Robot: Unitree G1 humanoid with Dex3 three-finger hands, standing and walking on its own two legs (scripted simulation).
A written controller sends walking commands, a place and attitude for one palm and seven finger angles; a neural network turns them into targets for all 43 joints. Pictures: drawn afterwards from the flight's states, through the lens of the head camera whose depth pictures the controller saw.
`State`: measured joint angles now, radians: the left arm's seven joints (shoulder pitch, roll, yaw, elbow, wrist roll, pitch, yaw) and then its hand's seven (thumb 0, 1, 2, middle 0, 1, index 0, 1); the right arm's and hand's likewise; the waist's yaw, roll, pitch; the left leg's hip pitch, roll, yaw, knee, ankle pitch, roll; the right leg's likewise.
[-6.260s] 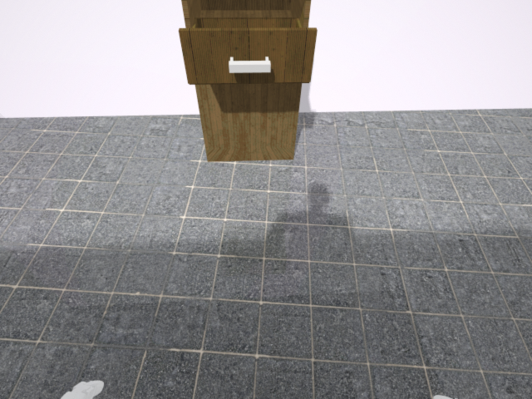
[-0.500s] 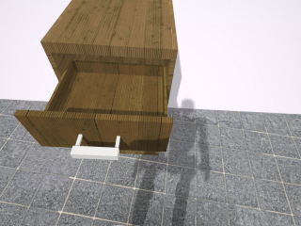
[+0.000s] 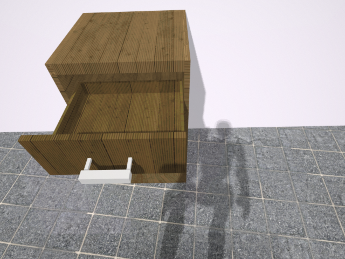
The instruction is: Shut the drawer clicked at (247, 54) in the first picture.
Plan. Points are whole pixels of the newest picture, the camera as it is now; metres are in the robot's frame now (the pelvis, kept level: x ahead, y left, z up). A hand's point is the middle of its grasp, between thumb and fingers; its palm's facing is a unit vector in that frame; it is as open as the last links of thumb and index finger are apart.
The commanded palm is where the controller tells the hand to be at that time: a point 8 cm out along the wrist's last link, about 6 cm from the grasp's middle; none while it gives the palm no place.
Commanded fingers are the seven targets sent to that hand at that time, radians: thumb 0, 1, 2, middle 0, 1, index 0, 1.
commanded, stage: come to a stop and stand still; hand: left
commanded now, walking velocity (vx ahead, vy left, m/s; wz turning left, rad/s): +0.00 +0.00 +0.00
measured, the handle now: (107, 169) +0.35 +0.21 -0.03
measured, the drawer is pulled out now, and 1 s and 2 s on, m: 0.29 0.29 0.29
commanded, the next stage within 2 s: look again from close up in 0.76 s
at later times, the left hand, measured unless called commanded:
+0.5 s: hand out of the picture +0.05 +0.16 -0.17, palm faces +0.00 -0.98 -0.20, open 7.3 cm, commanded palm none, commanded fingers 0.00 0.90 0.90 -0.20 -0.30 -0.20 -0.30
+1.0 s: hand out of the picture +0.01 +0.17 -0.17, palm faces +0.02 -0.98 -0.19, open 7.4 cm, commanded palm none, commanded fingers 0.00 0.90 0.90 -0.20 -0.30 -0.20 -0.30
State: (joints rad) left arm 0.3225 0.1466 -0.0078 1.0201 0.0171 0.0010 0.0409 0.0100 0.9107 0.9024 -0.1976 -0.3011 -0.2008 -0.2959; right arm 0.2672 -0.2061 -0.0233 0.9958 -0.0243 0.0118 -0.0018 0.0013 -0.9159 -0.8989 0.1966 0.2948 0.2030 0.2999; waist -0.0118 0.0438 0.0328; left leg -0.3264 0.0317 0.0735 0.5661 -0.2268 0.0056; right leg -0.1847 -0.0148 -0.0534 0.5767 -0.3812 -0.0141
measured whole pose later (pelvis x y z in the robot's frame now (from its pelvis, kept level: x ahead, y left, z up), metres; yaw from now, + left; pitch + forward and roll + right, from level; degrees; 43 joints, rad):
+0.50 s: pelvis +0.03 -0.01 +0.01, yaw -1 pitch -1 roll +1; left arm 0.27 0.17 -0.01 1.06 0.01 -0.01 0.04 0.01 0.92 0.90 -0.20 -0.30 -0.20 -0.30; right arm 0.23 -0.16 0.01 1.10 -0.01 -0.01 -0.02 0.01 -0.91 -0.90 0.20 0.29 0.20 0.30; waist 0.00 -0.02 0.05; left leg -0.23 0.05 0.08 0.49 -0.23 -0.02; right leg -0.08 0.00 -0.05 0.46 -0.36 -0.03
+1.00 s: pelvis +0.03 +0.00 +0.01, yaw -1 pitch -1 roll +1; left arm 0.32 0.17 -0.01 1.11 0.01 -0.01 0.04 0.01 0.91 0.90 -0.20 -0.30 -0.20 -0.30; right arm 0.22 -0.17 0.01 1.12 -0.01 -0.02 -0.03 0.01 -0.91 -0.90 0.20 0.29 0.20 0.30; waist 0.02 -0.03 0.04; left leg -0.20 0.02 0.09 0.43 -0.21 0.00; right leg -0.05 -0.02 -0.04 0.40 -0.34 -0.01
